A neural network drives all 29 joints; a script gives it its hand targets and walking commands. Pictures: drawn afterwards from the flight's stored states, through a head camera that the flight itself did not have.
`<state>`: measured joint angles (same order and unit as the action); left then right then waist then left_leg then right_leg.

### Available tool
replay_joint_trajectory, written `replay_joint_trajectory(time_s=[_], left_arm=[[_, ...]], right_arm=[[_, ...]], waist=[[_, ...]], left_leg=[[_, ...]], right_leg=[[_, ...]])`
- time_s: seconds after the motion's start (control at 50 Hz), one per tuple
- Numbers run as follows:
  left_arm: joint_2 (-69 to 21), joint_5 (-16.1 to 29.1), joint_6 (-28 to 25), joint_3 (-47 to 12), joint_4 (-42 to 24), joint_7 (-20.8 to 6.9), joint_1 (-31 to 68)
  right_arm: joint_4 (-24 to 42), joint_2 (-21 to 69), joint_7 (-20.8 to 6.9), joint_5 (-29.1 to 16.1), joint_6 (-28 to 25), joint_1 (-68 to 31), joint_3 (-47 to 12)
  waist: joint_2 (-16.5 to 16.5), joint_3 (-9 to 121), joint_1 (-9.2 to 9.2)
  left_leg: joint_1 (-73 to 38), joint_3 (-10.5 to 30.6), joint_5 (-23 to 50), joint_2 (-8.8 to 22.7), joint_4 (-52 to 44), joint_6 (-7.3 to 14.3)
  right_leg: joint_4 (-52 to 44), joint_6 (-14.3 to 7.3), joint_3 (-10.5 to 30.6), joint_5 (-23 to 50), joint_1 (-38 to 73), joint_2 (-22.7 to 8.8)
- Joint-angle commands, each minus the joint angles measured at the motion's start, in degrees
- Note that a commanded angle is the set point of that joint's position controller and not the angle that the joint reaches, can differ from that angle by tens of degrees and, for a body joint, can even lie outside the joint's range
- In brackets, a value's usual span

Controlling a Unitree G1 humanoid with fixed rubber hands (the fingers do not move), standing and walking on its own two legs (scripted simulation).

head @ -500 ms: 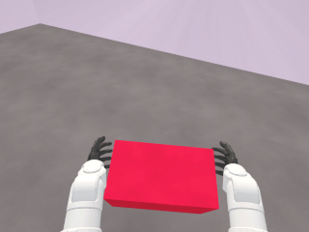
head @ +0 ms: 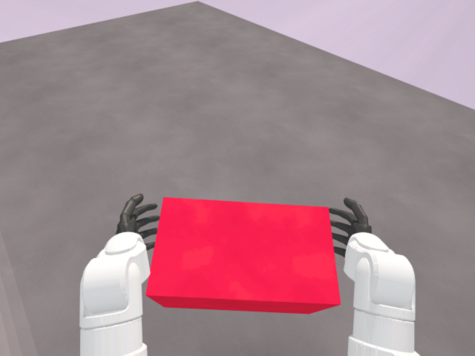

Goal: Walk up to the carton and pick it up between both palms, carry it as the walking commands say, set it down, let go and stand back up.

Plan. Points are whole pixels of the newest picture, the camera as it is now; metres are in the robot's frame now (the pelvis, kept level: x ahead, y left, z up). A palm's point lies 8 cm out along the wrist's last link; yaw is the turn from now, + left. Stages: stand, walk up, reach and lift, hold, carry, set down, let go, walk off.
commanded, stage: carry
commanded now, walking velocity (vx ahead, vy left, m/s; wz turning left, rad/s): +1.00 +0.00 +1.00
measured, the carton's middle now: (241, 260) +0.28 -0.01 +0.00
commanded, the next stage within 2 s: none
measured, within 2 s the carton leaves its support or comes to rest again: neither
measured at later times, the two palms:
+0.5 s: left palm (65, 144) +0.56 +0.38 +0.06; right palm (209, 119) +0.69 +0.06 +0.03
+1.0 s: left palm out of the picture +0.74 +0.63 +0.10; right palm (88, 48) +1.05 +0.48 +0.08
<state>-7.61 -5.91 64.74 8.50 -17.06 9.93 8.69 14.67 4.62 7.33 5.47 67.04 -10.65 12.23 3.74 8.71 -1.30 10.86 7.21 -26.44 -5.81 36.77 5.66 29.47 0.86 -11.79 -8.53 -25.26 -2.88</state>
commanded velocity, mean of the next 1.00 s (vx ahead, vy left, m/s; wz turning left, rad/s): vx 0.76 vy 0.00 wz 0.76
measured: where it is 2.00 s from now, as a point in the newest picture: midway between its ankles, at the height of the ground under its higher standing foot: (137, 229)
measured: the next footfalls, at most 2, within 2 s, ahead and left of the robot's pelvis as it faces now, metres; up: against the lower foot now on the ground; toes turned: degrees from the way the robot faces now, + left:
left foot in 0.42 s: +0.42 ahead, +0.21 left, +0.00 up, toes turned +32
right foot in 0.80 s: +0.92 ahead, +0.28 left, +0.00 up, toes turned +34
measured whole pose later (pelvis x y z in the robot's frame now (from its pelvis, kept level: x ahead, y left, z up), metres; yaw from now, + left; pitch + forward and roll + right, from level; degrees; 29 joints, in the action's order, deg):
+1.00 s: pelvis +0.76 +0.33 +0.01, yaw +58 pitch +3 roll -2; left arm -7.4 -5.1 63.9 7.5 -15.7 12.2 6.8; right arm 9.9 4.3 3.2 8.5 65.4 -12.5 12.9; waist 4.8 6.4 3.9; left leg 29.4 -5.6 -19.6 0.7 60.4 2.1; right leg 27.7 2.1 -21.7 -12.2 -15.4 -9.6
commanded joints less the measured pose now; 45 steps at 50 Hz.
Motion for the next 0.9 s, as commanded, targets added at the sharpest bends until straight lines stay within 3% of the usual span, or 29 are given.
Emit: replay_joint_trajectory(time_s=[0.0, 0.04, 0.06, 0.1, 0.18, 0.24, 0.28, 0.34, 0.36, 0.38, 0.4, 0.42, 0.44, 0.46, 0.48, 0.5, 0.56, 0.62, 0.64, 0.68, 0.7, 0.72, 0.74, 0.76, 0.78, 0.8, 0.82, 0.84, 0.88], left_arm=[[-52.1, 18.4, 2.3, -36.1, 5.3, -19.6, 20.9], [-53.2, 18.1, 2.7, -35.8, 5.5, -19.5, 22.7], [-52.5, 19.5, 2.5, -36.7, 2.7, -20.0, 25.6], [-51.9, 22.6, 2.3, -38.0, 0.1, -20.8, 30.5], [-50.7, 26.2, 1.3, -40.8, -5.0, -22.7, 37.5], [-52.2, 26.6, 2.1, -40.4, -2.6, -23.8, 36.1], [-51.4, 27.4, 2.4, -39.7, -3.1, -24.4, 36.8], [-50.3, 28.4, 2.7, -40.3, -6.2, -24.6, 36.8], [-49.0, 27.3, 3.3, -39.4, -5.5, -24.5, 35.4], [-46.9, 25.1, 3.6, -37.7, -2.5, -23.9, 31.9], [-48.7, 22.9, 3.7, -36.9, 0.7, -23.8, 30.3], [-49.0, 22.1, 3.4, -36.0, 4.7, -23.9, 28.4], [-48.1, 21.3, 1.8, -35.2, 2.7, -23.0, 26.4], [-49.1, 20.6, 1.6, -34.3, 6.0, -22.3, 23.4], [-51.0, 19.7, 0.7, -34.3, 8.4, -21.8, 20.8], [-52.0, 20.4, -0.5, -34.4, 5.6, -21.2, 22.2], [-57.1, 20.7, -2.2, -38.0, -1.8, -21.0, 30.4], [-54.7, 19.1, -3.2, -38.6, -6.6, -19.2, 30.7], [-54.0, 18.1, -3.1, -38.0, -6.7, -19.0, 29.7], [-53.4, 18.6, -3.2, -39.2, -8.2, -19.3, 29.5], [-54.5, 19.4, -3.2, -39.7, -6.7, -19.6, 27.6], [-54.3, 20.5, -3.4, -41.0, -8.3, -19.6, 28.5], [-54.9, 21.5, -2.8, -41.5, -7.8, -20.0, 26.6], [-54.0, 20.3, -1.9, -40.8, -4.1, -20.5, 25.8], [-53.4, 19.7, -1.4, -40.4, -2.0, -20.4, 25.4], [-52.2, 18.0, -0.7, -39.1, 0.0, -20.1, 22.6], [-51.5, 19.7, 0.0, -39.3, 0.1, -20.7, 21.5], [-53.0, 21.0, 0.0, -40.5, 2.1, -20.9, 17.4], [-52.9, 23.1, 0.4, -41.3, 1.0, -22.0, 21.1]], right_arm=[[4.7, 50.4, -21.3, -26.7, 2.4, -33.7, -46.4], [4.8, 49.3, -22.4, -27.2, 2.5, -36.4, -44.6], [3.2, 49.3, -22.5, -26.6, 2.1, -35.0, -44.2], [-1.8, 51.3, -21.7, -24.4, 2.0, -30.7, -43.6], [-3.6, 55.0, -20.3, -23.3, 0.7, -29.8, -43.8], [0.9, 54.7, -19.0, -22.2, -0.6, -33.7, -43.4], [0.4, 54.7, -18.3, -21.4, -1.0, -33.0, -42.4], [0.0, 55.2, -17.9, -21.5, -1.1, -29.0, -41.5], [-1.8, 55.5, -17.6, -21.7, -0.8, -27.5, -40.8], [-2.0, 54.8, -17.7, -22.0, -0.6, -27.9, -40.9], [-1.6, 55.0, -18.2, -22.3, -0.5, -31.4, -41.5], [-2.2, 54.5, -19.1, -21.9, -0.3, -32.8, -41.4], [2.5, 55.1, -19.5, -24.7, -0.7, -33.9, -44.2], [2.7, 54.0, -20.1, -25.8, -1.1, -35.7, -44.7], [3.0, 53.8, -20.5, -26.5, -1.3, -37.1, -45.1], [1.8, 54.7, -21.2, -27.4, -1.6, -34.5, -45.4], [-0.1, 57.1, -22.1, -27.6, -1.8, -30.9, -47.1], [-4.6, 55.3, -23.0, -26.3, -1.9, -22.7, -46.8], [-0.6, 53.7, -22.8, -26.5, -2.6, -26.0, -47.5], [2.5, 52.6, -22.6, -25.4, -3.4, -23.9, -47.6], [5.5, 51.0, -22.1, -24.5, -3.8, -24.0, -46.9], [7.7, 49.8, -21.8, -24.6, -4.2, -26.1, -46.4], [10.9, 49.5, -21.1, -24.2, -3.7, -27.4, -46.1], [7.8, 49.5, -20.9, -22.9, -2.9, -24.9, -45.7], [7.7, 49.6, -20.9, -23.1, -2.9, -26.9, -45.9], [6.7, 48.1, -21.3, -23.1, -2.1, -28.5, -45.3], [4.3, 48.9, -21.0, -23.5, -0.6, -24.0, -43.5], [2.4, 47.6, -21.4, -22.8, -0.2, -21.0, -41.4], [-3.4, 50.5, -21.6, -21.1, 0.4, -18.9, -40.3]], waist=[[-10.2, 15.7, 2.22], [-6.5, 7.9, 2.25], [-4.6, 5.9, 1.87], [-10.2, 5.2, 2.57], [-14.7, -1.2, 2.44], [-13.4, -1.9, 1.27], [-17.2, 1.9, 0.74], [-21.7, 7.5, 0.48], [-20.6, 13.5, -1.32], [-16.2, 14.6, -3.72], [5.3, 9.5, -0.61], [10.3, 13.0, 0.0], [-2.6, 13.1, -0.32], [-6.8, 11.0, -0.7], [-9.5, 12.7, -0.39], [-11.2, 13.9, 0.25], [-7.0, 8.0, -0.13], [6.4, 6.5, 0.79], [11.4, 6.9, 1.21], [14.1, 11.4, 1.19], [9.6, 14.5, 2.05], [2.4, 19.0, 4.44], [-9.6, 21.8, 5.81], [-18.4, 24.5, 3.88], [-15.6, 20.4, 2.27], [-10.0, 12.6, 2.17], [-14.2, 16.3, 2.09], [-12.2, 16.5, 2.5], [-12.7, 8.4, 2.48]], left_leg=[[40.4, -2.0, 6.3, 10.1, 37.1, -1.8], [39.9, -1.7, 7.5, 15.3, 27.9, -2.5], [39.3, -2.7, 8.3, 15.0, 24.2, -2.9], [37.4, -9.6, 9.9, 13.1, 22.0, -2.7], [33.4, -14.0, 18.1, 12.4, 17.8, -2.1], [23.8, -20.6, 22.2, 10.3, 14.4, -0.8], [17.4, -26.3, 20.7, 5.8, 12.8, 0.5], [7.5, -34.6, 21.1, -2.7, 5.0, 1.2], [-4.1, -31.3, 21.6, -4.3, 0.2, 2.6], [-18.6, -19.7, 18.9, -3.2, -10.8, 6.7], [-29.0, 13.6, 28.1, 11.8, -14.2, 15.0], [-40.1, 34.9, 45.0, 19.8, -14.8, 21.4], [-47.3, 29.4, 48.7, 18.1, -9.8, 21.1], [-47.9, 25.0, 59.1, 19.3, -10.0, 17.2], [-42.7, 18.5, 59.4, 19.2, -8.1, 12.0], [-30.9, 17.5, 49.7, 17.1, -8.2, 10.0], [-10.3, 12.0, 34.7, 13.9, -15.6, 7.1], [-2.4, 1.6, 48.1, 11.4, -17.1, 4.8], [-1.0, -1.5, 52.5, 9.4, -15.6, 3.3], [1.7, -3.0, 62.7, 8.6, -6.9, 2.2], [7.3, -5.9, 61.4, 6.4, 1.8, 1.1], [16.2, -8.4, 51.6, 3.7, 14.2, 0.6], [26.0, -8.4, 18.8, 0.4, 27.0, -0.6], [29.4, -4.7, 2.6, 1.5, 39.8, -1.4], [29.6, -4.8, 3.0, 3.1, 47.4, -2.2], [27.4, -4.9, 4.7, 5.0, 46.6, -1.6], [32.7, -5.0, 4.0, 6.6, 45.1, -2.4], [32.8, -3.6, 2.8, 10.1, 41.3, -3.2], [30.8, -4.4, 4.2, 12.3, 25.9, -3.5]], right_leg=[[-12.8, -9.6, 32.8, -5.3, 45.2, -29.9], [-17.1, -9.3, 24.5, -13.6, 33.3, -29.5], [-16.6, -7.4, 17.0, -7.9, 33.2, -26.6], [-17.0, -5.2, 5.5, -2.6, 34.2, -23.3], [-21.1, -3.2, -2.2, 1.1, 29.6, -20.7], [-18.2, -0.6, -12.2, 23.2, 25.9, -17.8], [-9.4, 0.1, -14.9, 48.7, 30.6, -16.6], [8.2, 2.0, -17.2, 74.3, 35.7, -15.3], [21.4, 3.4, -15.8, 74.8, 31.4, -15.5], [43.8, 5.1, -12.7, 59.5, 15.4, -14.2], [58.7, 6.8, -8.0, 3.3, -11.6, -3.0], [72.2, 6.7, 4.8, -19.6, -25.7, 2.9], [75.6, 6.1, 13.4, -18.7, -33.3, -3.0], [76.1, 6.7, 13.0, -20.6, -39.7, -5.2], [70.4, 6.6, 14.3, -17.7, -39.0, -6.3], [61.6, 5.4, 16.7, -15.7, -30.3, -6.4], [38.3, 6.7, 14.4, -15.0, -15.8, -6.2], [13.0, 5.8, 6.2, -0.7, 0.8, -2.8], [8.2, 5.1, 3.0, 4.4, 7.5, -1.1], [4.1, 5.2, -2.4, 10.1, 21.8, 2.6], [1.5, 5.5, -2.7, 12.6, 33.3, 2.3], [-0.8, 3.9, -2.5, 14.5, 46.6, -0.6], [-3.6, 1.9, 8.0, 11.3, 56.1, -10.0], [-8.1, -1.1, 25.6, 0.4, 54.5, -22.1], [-10.6, -2.4, 34.3, 5.2, 48.2, -27.6], [-12.6, -1.7, 34.4, 23.6, 38.9, -24.5], [-9.4, -6.7, 34.9, 29.5, 44.7, -29.6], [-7.7, -10.1, 32.0, 27.5, 41.0, -29.9], [-10.3, -6.9, 14.9, 35.2, 32.4, -24.4]])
